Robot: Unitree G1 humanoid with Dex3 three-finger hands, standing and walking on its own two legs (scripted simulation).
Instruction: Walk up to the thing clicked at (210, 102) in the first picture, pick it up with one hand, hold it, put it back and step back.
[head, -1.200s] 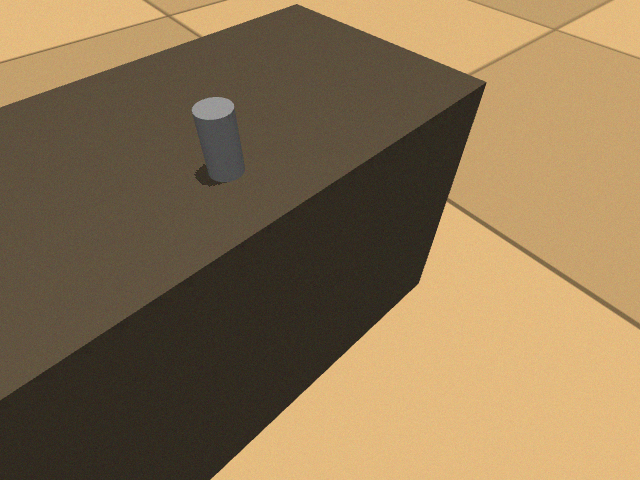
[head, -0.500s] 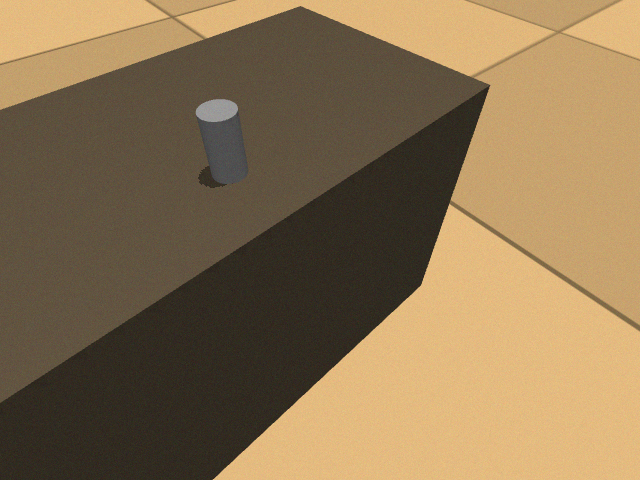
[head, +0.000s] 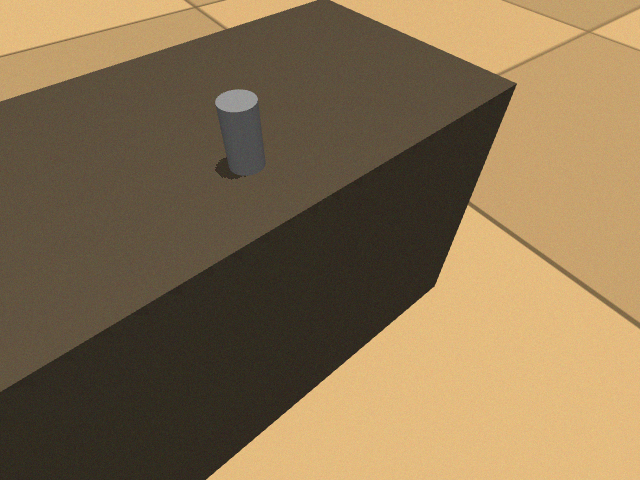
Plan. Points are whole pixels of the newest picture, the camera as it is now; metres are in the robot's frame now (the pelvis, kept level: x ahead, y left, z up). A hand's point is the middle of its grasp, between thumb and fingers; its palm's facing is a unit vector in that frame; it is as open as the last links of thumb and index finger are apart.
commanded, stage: walk up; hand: right
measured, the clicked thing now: (242, 134) +0.61 +0.13 +0.08
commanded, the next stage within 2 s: none
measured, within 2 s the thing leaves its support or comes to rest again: neither
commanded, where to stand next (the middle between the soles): +0.12 +0.01 m, yaw +39 degrees
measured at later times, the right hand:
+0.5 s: hand (472, 415) +0.24 -0.22 -0.14, palm faces -0.30 +0.81 -0.51, open 7.4 cm
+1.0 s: hand (453, 365) +0.33 -0.22 -0.17, palm faces -0.59 +0.72 -0.38, open 7.4 cm
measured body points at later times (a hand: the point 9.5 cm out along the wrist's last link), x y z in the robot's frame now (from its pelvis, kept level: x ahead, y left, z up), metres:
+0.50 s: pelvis +0.07 +0.04 -0.03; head +0.10 +0.07 +0.42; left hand +0.05 +0.38 -0.15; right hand +0.25 -0.26 -0.11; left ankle +0.10 +0.20 -0.74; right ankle +0.10 -0.10 -0.70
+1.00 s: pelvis +0.08 -0.05 -0.02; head +0.14 -0.05 +0.42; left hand -0.05 +0.25 -0.11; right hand +0.36 -0.25 -0.14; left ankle +0.02 +0.08 -0.70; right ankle +0.13 -0.14 -0.74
